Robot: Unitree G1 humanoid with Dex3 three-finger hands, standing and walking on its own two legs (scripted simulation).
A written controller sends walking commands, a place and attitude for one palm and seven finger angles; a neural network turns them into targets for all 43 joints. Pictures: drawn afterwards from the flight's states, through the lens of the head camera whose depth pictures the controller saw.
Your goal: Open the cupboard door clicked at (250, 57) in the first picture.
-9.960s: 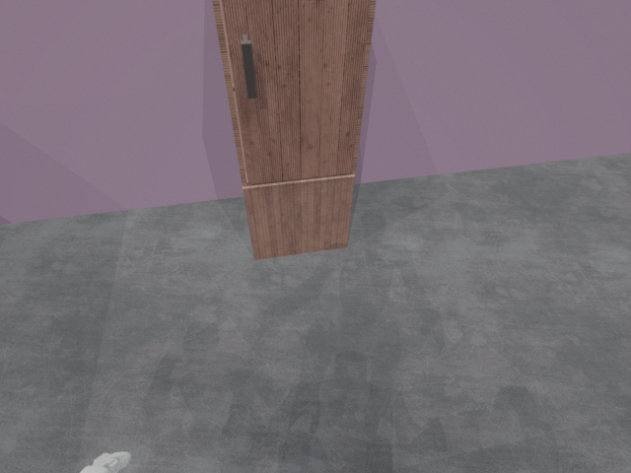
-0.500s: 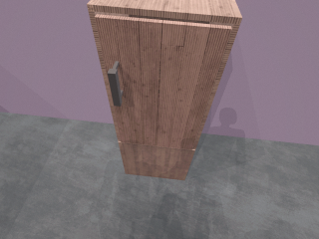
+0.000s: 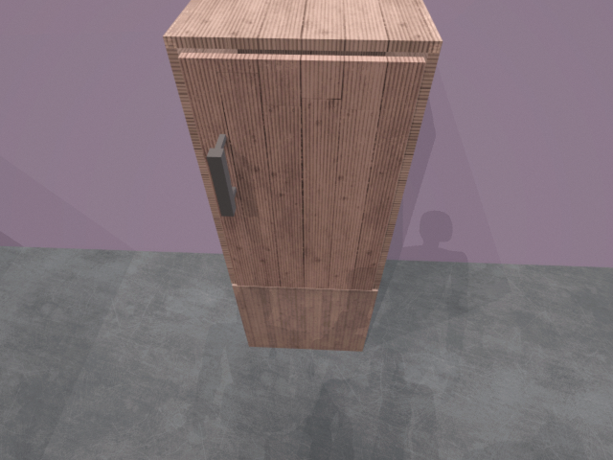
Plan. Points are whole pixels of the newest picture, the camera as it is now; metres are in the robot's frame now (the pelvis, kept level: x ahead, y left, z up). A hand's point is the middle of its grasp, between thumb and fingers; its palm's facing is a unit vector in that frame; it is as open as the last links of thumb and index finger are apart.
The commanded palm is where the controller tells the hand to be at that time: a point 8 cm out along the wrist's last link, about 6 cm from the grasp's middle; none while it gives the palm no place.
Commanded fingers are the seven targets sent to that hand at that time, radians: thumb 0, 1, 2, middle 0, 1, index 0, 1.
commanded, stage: look again from close up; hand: left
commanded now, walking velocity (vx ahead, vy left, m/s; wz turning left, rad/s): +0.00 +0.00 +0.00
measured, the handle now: (225, 176) +0.55 +0.18 +0.05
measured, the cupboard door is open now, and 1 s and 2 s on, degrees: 0 0 0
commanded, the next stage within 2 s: raise the hand with hooked fingers in 0.48 s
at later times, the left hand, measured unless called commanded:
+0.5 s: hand out of the picture +0.01 +0.18 -0.17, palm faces +0.00 -0.98 -0.19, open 7.3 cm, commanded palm none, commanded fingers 0.00 0.90 0.90 -0.20 -0.30 -0.20 -0.30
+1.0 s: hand (182, 447) +0.15 +0.17 -0.05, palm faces +0.02 -1.00 +0.01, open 8.5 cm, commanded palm +0.14 +0.24 -0.03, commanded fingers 0.00 0.39 0.68 -0.24 -0.63 -0.24 -0.63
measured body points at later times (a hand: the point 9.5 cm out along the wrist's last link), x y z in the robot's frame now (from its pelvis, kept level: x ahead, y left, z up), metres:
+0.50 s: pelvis +0.01 +0.01 +0.00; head +0.03 +0.00 +0.45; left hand +0.01 +0.23 -0.16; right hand +0.02 -0.21 -0.16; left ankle -0.01 +0.09 -0.74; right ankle -0.01 -0.10 -0.74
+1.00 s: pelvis -0.02 -0.03 -0.06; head +0.03 -0.01 +0.39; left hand +0.15 +0.22 -0.05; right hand +0.22 -0.28 -0.09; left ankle -0.01 +0.09 -0.74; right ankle -0.01 -0.10 -0.74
